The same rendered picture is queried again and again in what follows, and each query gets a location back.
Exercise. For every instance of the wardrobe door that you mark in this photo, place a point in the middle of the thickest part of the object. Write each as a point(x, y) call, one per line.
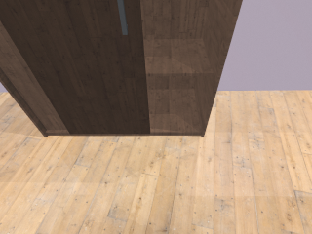
point(19, 73)
point(93, 75)

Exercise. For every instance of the handle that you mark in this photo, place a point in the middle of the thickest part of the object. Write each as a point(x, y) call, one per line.
point(122, 14)

